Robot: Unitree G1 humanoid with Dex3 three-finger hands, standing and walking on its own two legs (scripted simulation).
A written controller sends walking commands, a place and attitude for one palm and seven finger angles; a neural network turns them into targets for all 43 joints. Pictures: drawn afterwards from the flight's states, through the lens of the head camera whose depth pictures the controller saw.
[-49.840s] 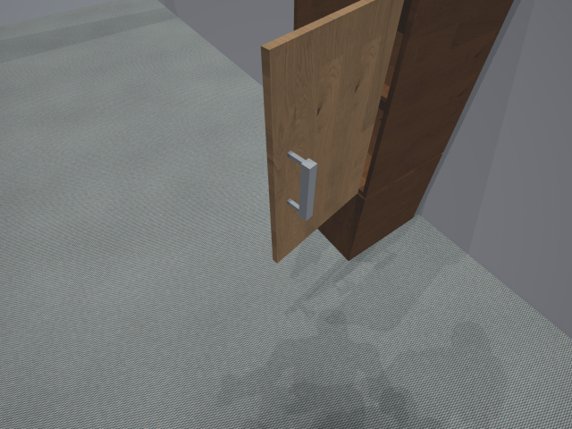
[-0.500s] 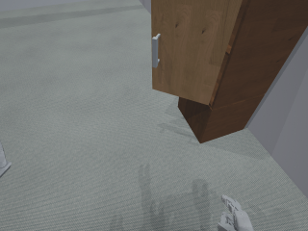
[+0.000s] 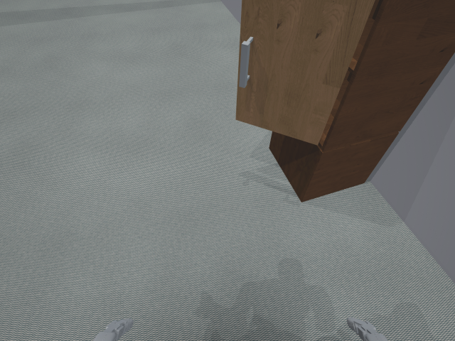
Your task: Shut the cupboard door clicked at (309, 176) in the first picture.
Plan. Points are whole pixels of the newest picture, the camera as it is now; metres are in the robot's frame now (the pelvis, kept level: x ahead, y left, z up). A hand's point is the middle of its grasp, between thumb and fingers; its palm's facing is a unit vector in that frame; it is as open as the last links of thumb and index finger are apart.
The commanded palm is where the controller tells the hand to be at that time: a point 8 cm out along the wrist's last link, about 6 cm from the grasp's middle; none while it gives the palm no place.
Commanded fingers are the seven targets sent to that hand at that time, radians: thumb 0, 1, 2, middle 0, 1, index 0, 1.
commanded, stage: let the arm hang, fingers relaxed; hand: left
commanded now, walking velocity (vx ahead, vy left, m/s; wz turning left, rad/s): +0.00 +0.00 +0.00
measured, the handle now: (246, 62) +0.97 -0.03 -0.04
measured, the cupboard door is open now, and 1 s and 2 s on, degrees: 47 47 47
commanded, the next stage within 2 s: look to check the result in 0.82 s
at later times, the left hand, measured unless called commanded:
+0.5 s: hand out of the picture -0.04 +0.20 -0.16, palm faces +0.01 -0.97 -0.23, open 7.3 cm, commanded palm none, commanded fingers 0.00 0.90 0.90 -0.20 -0.30 -0.20 -0.30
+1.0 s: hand out of the picture +0.02 +0.18 -0.16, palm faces +0.00 -0.98 -0.20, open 7.3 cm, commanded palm none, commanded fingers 0.00 0.90 0.90 -0.20 -0.30 -0.20 -0.30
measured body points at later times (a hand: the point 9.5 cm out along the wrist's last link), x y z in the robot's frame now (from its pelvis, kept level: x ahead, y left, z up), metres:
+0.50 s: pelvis -0.01 +0.01 +0.01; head -0.01 +0.00 +0.46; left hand -0.04 +0.25 -0.14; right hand -0.03 -0.22 -0.15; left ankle +0.04 +0.11 -0.73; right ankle +0.00 -0.13 -0.73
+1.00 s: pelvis +0.01 +0.00 +0.01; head +0.02 +0.00 +0.46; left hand +0.02 +0.23 -0.15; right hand +0.00 -0.23 -0.15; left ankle +0.04 +0.11 -0.73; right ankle +0.00 -0.13 -0.73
